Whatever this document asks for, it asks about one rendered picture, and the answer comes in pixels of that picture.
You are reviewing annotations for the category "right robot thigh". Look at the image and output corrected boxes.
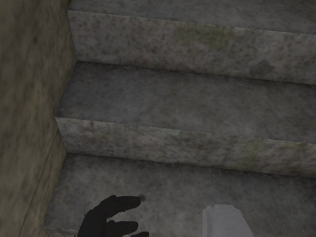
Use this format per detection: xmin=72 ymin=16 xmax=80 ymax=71
xmin=202 ymin=204 xmax=254 ymax=237

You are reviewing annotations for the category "left robot hand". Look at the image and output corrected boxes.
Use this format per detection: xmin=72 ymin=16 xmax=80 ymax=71
xmin=74 ymin=195 xmax=149 ymax=237

